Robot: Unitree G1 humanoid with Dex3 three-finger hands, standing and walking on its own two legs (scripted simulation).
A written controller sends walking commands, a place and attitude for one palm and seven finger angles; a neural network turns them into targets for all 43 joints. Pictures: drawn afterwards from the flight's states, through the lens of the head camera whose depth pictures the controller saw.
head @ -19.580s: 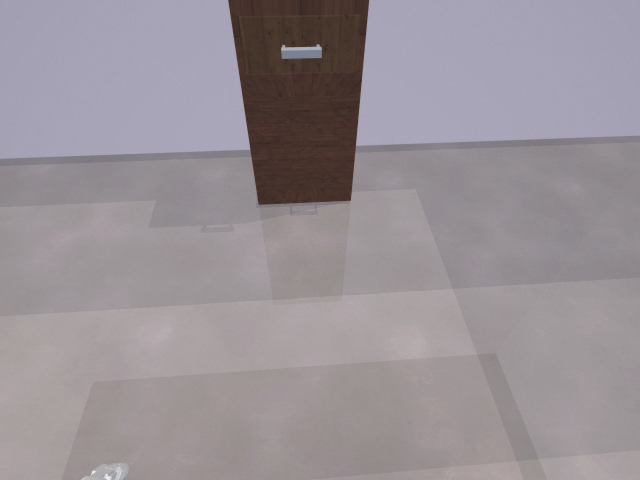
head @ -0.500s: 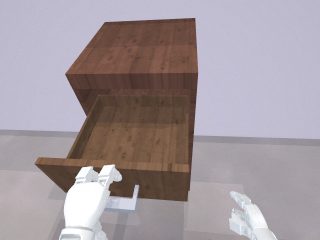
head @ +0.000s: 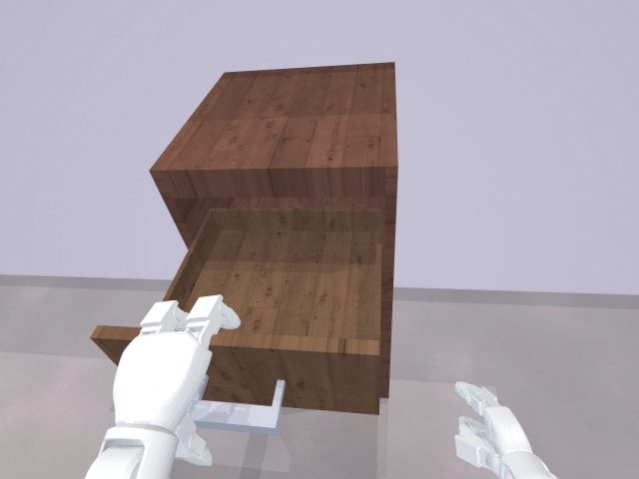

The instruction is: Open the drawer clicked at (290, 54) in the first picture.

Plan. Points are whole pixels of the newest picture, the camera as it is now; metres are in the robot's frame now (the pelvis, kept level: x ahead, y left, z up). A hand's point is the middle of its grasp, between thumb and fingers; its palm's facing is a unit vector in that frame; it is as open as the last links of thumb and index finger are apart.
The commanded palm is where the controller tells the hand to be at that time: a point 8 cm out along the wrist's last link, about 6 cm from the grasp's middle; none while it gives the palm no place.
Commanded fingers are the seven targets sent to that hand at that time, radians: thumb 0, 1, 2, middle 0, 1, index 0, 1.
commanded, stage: lift the hand off the handle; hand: left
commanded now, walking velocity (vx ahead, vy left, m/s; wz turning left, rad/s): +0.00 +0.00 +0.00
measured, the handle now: (236, 400) +0.23 +0.17 -0.04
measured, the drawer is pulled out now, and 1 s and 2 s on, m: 0.30 0.30 0.30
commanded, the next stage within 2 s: draw the hand back to the body in 0.16 s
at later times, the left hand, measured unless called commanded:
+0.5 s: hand (169, 379) +0.19 +0.19 +0.11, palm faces +0.12 -0.18 -0.98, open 13.8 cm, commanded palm +0.15 +0.19 +0.17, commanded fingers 0.00 -0.50 0.30 -0.30 -1.20 -0.30 -1.20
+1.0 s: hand (149, 363) +0.19 +0.20 +0.14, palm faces +0.22 -0.85 -0.48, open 13.6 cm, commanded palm +0.14 +0.25 +0.18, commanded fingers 0.00 -0.22 0.42 -0.28 -1.02 -0.28 -1.02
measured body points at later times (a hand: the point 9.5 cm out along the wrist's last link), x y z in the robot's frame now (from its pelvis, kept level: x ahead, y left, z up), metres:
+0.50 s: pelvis +0.00 +0.00 +0.01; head -0.01 -0.05 +0.46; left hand +0.17 +0.19 +0.16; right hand +0.23 -0.19 -0.07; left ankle -0.01 +0.11 -0.72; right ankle -0.01 -0.09 -0.72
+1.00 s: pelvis +0.01 +0.02 +0.01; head +0.01 -0.01 +0.46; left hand +0.17 +0.24 +0.17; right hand +0.23 -0.17 -0.06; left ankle -0.01 +0.11 -0.72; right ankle -0.02 -0.09 -0.72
